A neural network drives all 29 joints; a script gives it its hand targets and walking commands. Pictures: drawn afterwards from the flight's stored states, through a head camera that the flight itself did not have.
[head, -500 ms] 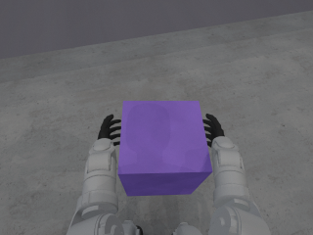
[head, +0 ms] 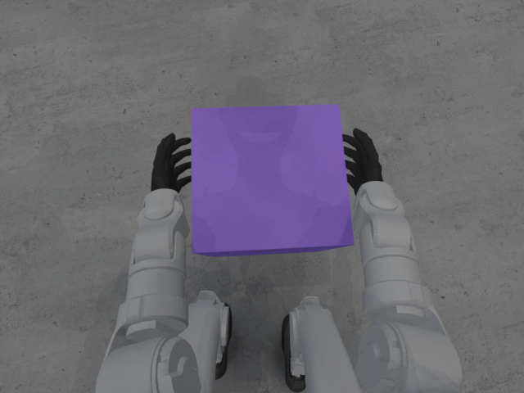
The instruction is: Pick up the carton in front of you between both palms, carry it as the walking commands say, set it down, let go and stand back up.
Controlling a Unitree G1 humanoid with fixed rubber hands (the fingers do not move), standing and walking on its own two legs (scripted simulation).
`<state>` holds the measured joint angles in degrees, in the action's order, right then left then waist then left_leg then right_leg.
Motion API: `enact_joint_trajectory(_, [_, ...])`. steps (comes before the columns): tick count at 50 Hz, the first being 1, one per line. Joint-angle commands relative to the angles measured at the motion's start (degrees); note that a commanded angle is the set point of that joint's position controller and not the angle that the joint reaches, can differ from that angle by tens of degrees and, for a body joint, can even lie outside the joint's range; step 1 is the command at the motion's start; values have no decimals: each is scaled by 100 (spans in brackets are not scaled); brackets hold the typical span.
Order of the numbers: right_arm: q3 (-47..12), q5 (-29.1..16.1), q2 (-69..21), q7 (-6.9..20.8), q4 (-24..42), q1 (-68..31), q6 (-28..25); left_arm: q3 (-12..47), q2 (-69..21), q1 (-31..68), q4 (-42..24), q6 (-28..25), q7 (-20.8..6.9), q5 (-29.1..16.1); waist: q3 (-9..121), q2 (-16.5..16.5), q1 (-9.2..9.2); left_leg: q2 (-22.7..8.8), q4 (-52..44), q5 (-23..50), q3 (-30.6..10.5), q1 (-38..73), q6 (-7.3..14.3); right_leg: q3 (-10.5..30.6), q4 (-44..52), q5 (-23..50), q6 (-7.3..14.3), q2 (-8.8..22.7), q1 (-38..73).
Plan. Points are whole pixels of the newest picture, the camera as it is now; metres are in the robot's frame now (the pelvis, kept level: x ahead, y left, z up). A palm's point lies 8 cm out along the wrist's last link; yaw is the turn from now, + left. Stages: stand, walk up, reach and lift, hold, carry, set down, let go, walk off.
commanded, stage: set down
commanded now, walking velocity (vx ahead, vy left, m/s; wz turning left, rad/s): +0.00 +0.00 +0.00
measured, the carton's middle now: (265, 194) +0.43 +0.00 -0.14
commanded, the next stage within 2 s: none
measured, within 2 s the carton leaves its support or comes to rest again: rests again in 1.86 s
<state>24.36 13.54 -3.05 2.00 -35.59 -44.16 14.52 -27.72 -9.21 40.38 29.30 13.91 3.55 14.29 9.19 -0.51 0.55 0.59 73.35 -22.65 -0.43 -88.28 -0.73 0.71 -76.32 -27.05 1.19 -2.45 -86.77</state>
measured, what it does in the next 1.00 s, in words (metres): lowers itself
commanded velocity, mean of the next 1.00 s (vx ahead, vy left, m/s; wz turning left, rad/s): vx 0.00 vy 0.00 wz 0.00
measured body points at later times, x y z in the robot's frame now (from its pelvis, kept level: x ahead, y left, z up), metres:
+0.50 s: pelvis -0.03 +0.00 -0.13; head +0.27 -0.01 +0.21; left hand +0.46 +0.16 -0.24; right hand +0.48 -0.15 -0.24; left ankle +0.08 +0.13 -0.59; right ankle +0.05 -0.10 -0.59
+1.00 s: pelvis -0.04 +0.01 -0.23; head +0.32 -0.01 +0.04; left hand +0.50 +0.16 -0.38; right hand +0.52 -0.14 -0.39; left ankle +0.08 +0.13 -0.59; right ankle +0.05 -0.10 -0.59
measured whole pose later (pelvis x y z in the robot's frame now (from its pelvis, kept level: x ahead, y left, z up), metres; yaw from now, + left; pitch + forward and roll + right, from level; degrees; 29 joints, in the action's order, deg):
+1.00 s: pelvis -0.04 +0.01 -0.23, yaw +0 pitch +44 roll +2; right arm 12.8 4.3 14.8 -3.2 -53.4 -78.2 13.4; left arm -25.8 3.9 74.8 45.9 13.5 9.7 4.2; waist -9.6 2.1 2.7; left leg 2.4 117.6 -29.2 0.0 -132.1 -1.7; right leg 0.6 -121.5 -34.9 0.2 -3.1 -130.2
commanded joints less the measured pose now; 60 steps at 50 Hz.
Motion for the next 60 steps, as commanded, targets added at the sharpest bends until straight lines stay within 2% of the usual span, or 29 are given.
enact_joint_trajectory(1, [-2893, -463, -5240, 1047, -387, -2925, -24, 3102, -4833, 3234, 651, 32, -1372, -473, 4481, -235, 46, 876, 27, 1250, 116, 1943, -9, 256, 638, 1699, -236, -613, 1977])
enact_joint_trajectory(10, [-2947, -626, -5006, 771, -431, -3625, -120, 3019, -4640, 3989, 701, -44, -1283, -689, 5286, -137, 12, 917, 952, 1286, 255, 681, -121, 213, -335, 2016, -260, -682, 1605])
enact_joint_trajectory(14, [-3105, -803, -4892, 738, -338, -4109, -94, 3056, -4548, 4398, 645, -17, -1174, -813, 5665, -155, 60, 916, 1334, 1180, 303, 529, -155, 105, -739, 1790, -277, -728, 1264])
enact_joint_trajectory(21, [-3072, -950, -4633, 807, -474, -4818, 0, 2954, -4426, 5046, 688, 79, -989, -902, 5787, -235, 128, 903, 1893, 1013, 336, 406, -163, -72, -1322, 1306, -271, -750, 390])
enact_joint_trajectory(29, [-2723, -900, -4200, 940, -894, -5366, 14, 2774, -4302, 5753, 834, 126, -899, -951, 5493, -85, 26, 865, 2448, 895, 342, 229, -184, -208, -1917, 886, -190, -700, -703])
enact_joint_trajectory(36, [-2761, -1075, -3823, 1034, -1104, -5808, -76, 2820, -4017, 6294, 845, 38, -818, -1104, 5412, -4, -13, 820, 3000, 993, 376, 194, -205, -264, -2479, 871, -160, -610, -1181])
enact_joint_trajectory(43, [-3051, -1418, -3554, 1056, -1206, -6242, -207, 2997, -3615, 6792, 808, -135, -759, -1402, 5332, -83, 72, 754, 3598, 1132, 425, 95, -180, -254, -3056, 1007, -163, -524, -1283])
enact_joint_trajectory(44, [-3099, -1471, -3517, 1052, -1225, -6302, -227, 3017, -3555, 6859, 812, -159, -756, -1453, 5312, -100, 90, 743, 3682, 1152, 432, 72, -175, -250, -3136, 1030, -164, -511, -1280])
enact_joint_trajectory(45, [-3153, -1532, -3498, 1039, -1106, -6459, -264, 2990, -3666, 6627, 949, -177, -764, -1522, 5210, -183, 32, 748, 3734, 1157, 405, 51, -146, -306, -3177, 960, -187, -520, -1352])
enact_joint_trajectory(49, [-3266, -1543, -3398, 993, -1067, -6633, -385, 2718, -3919, 6378, 1536, -195, -914, -1657, 4940, -496, 15, 756, 4035, 1455, 384, -338, -118, -284, -3418, 1377, -169, -453, -1141])
enact_joint_trajectory(54, [-3464, -1616, -3647, 939, -934, -6481, -396, 2715, -4098, 6227, 1654, -185, -1101, -1848, 5071, -693, 6, 748, 4259, 1663, 453, -774, -123, -231, -3594, 1935, -179, -445, -680])
enact_joint_trajectory(60, [-3485, -1662, -3663, 838, -1004, -6409, -428, 2556, -3880, 6236, 1632, -233, -1196, -1851, 4702, -759, 154, 709, 4392, 1511, 548, -1586, -157, -54, -3671, 2146, -175, -439, -461])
